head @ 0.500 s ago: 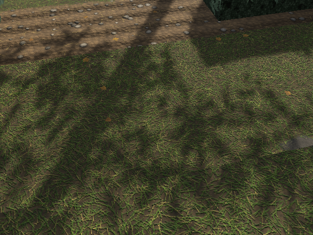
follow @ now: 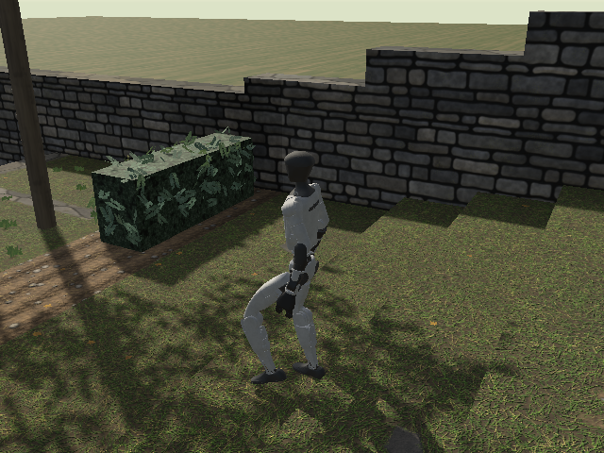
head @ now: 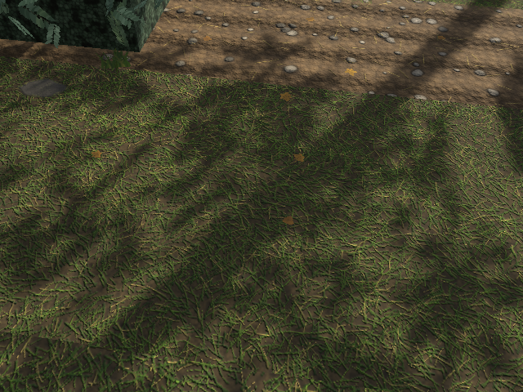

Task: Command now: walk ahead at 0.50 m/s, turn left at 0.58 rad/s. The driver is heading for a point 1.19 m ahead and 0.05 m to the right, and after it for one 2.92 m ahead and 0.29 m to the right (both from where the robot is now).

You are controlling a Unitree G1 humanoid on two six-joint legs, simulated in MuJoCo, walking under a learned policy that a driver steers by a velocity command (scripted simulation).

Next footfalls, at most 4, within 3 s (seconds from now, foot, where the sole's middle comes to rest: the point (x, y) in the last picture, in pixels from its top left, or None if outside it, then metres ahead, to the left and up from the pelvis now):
0.26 left None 0.32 0.17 -0.77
0.96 right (299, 328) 0.79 -0.08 -0.96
1.32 left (240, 242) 1.12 0.12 -0.96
1.76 right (319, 236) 1.15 -0.17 -0.96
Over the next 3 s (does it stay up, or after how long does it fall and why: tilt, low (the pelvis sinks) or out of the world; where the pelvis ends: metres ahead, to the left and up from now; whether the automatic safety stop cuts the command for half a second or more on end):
stays up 1.14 -0.03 -0.17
